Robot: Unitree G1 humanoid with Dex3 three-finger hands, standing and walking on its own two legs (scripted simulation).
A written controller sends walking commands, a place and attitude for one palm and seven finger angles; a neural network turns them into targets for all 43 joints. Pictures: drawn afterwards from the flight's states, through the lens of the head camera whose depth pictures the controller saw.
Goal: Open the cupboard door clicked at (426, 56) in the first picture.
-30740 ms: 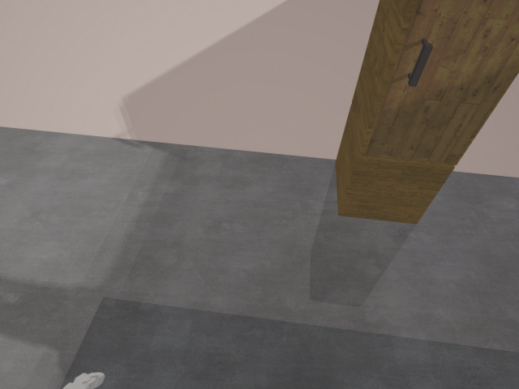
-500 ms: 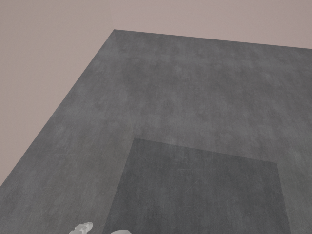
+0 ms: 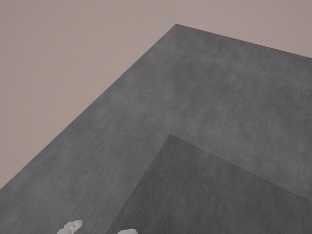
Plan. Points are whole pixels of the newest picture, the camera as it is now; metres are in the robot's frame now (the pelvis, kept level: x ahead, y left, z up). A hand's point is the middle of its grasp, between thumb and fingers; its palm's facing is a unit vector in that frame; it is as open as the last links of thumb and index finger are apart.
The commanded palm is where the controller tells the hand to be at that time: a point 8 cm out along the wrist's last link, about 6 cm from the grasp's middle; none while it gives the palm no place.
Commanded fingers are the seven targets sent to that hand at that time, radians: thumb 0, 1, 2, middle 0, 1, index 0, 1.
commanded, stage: turn to face it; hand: left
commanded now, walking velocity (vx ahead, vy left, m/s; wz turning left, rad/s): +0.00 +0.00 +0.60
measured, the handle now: out of the picture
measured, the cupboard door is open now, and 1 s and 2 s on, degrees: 49 49 49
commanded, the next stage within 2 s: none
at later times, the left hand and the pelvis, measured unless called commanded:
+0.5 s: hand out of the picture -0.01 +0.22 -0.16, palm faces +0.36 -0.90 -0.25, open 7.4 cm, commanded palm none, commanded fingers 0.00 0.90 0.90 -0.20 -0.30 -0.20 -0.30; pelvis +0.00 +0.00 +0.01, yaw +19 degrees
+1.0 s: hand out of the picture -0.04 +0.17 -0.16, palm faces +0.59 -0.78 -0.19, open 7.4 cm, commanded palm none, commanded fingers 0.00 0.90 0.90 -0.20 -0.30 -0.20 -0.30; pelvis +0.01 -0.03 +0.01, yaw +37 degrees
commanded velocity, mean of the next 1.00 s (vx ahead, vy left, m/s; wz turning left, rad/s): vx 0.00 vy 0.00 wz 0.60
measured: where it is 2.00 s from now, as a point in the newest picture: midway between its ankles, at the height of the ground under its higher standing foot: outside the picture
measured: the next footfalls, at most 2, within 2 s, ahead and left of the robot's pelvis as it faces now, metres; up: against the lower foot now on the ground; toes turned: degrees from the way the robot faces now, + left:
left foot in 0.34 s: +0.01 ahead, +0.12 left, +0.00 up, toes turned +20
right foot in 0.68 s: +0.12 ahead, -0.13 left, +0.00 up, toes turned +22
